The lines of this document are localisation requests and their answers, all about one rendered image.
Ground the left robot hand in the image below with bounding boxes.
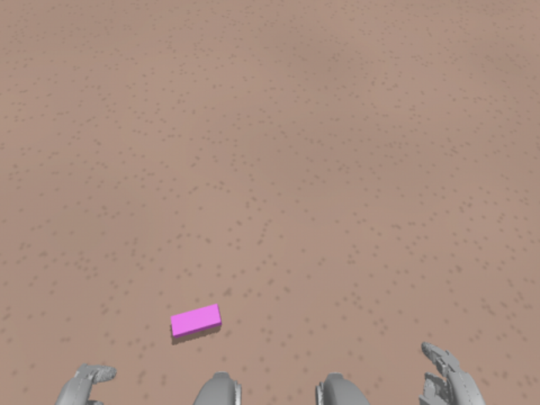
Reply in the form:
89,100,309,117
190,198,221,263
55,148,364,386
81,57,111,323
55,363,116,405

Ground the right robot hand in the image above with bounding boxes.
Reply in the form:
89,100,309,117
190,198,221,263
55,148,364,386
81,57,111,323
418,342,486,405

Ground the small box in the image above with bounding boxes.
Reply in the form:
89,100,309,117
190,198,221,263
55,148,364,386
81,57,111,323
170,304,222,338

